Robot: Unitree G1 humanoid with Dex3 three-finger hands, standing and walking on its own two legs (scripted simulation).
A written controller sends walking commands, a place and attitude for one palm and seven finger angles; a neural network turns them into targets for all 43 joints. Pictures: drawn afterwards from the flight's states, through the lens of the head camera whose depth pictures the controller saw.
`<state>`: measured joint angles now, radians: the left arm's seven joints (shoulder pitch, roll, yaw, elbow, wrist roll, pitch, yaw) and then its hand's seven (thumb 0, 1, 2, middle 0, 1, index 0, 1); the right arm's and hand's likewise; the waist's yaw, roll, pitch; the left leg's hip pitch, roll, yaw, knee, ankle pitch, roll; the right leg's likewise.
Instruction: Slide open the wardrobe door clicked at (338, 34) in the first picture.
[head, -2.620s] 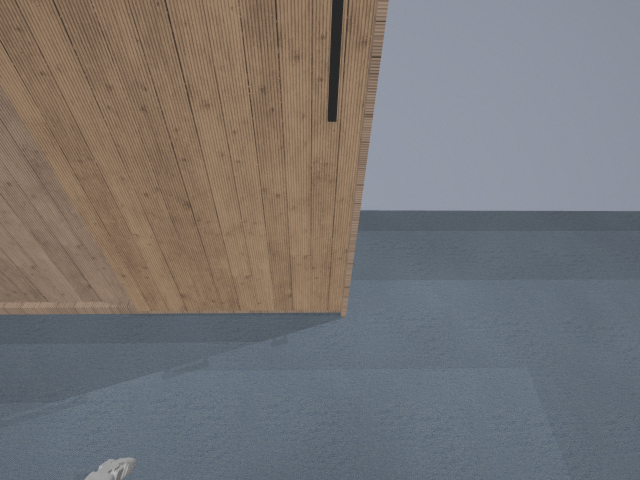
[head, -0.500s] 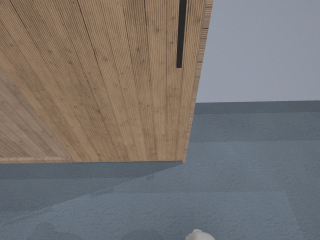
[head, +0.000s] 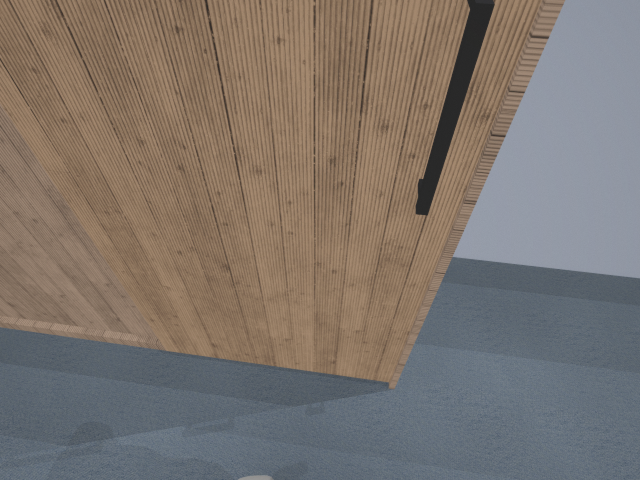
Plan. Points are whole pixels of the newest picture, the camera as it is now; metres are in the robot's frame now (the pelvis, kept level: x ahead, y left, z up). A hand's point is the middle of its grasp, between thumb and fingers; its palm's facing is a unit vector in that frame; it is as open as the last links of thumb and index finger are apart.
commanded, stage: come to a stop and stand still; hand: right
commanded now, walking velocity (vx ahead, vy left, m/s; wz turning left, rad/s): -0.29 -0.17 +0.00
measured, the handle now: (444, 120) +0.49 -0.10 +0.21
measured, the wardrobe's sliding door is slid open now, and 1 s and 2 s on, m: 0.00 0.00 0.00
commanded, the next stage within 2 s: look again from close up in 1.32 s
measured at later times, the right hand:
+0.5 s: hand out of the picture -0.02 -0.24 -0.17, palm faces +0.12 +0.98 -0.17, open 7.4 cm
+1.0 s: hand out of the picture -0.04 -0.17 -0.16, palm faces +0.05 +0.98 -0.20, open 7.3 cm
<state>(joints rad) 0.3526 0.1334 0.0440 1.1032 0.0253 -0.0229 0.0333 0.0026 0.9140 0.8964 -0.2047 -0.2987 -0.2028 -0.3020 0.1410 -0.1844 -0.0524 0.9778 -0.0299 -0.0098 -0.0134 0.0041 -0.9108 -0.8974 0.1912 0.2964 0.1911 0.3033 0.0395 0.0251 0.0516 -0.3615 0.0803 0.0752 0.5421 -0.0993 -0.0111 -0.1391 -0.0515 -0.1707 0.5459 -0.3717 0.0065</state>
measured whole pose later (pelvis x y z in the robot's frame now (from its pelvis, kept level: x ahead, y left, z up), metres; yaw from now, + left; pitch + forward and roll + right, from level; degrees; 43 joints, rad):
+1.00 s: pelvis -0.05 +0.00 +0.01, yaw -2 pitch -2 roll +0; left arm 0.33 0.11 0.02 1.18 0.02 0.01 0.03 0.01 0.91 0.90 -0.20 -0.30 -0.20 -0.30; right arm 0.27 -0.14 -0.02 1.13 -0.01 0.00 -0.04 0.02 -0.95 -0.90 0.20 0.30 0.20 0.30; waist 0.03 -0.01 0.00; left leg -0.16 0.01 0.04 0.45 -0.26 0.01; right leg -0.20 -0.04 -0.07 0.45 -0.21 0.01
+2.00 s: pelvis -0.05 -0.01 +0.01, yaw -2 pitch -1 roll -1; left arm 0.29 0.17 -0.01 1.09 0.02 -0.02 0.02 0.01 0.91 0.90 -0.20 -0.30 -0.20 -0.30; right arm 0.26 -0.18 0.00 1.07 -0.01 -0.01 -0.03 0.01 -0.91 -0.90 0.19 0.30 0.19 0.30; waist 0.00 -0.01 0.02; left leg -0.19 0.04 0.03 0.50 -0.30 -0.01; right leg -0.21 0.00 -0.05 0.48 -0.25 -0.02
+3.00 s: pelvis +0.02 +0.03 +0.00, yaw -4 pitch +0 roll -1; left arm 0.24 0.14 0.04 1.08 0.01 0.03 0.05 0.01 0.92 0.90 -0.21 -0.30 -0.20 -0.30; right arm 0.23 -0.16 -0.04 1.01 -0.03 -0.02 -0.05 0.01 -0.92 -0.90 0.20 0.30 0.20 0.30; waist -0.01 0.00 0.07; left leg -0.26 0.03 0.12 0.60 -0.35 0.05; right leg -0.31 -0.03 -0.05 0.84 -0.53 0.01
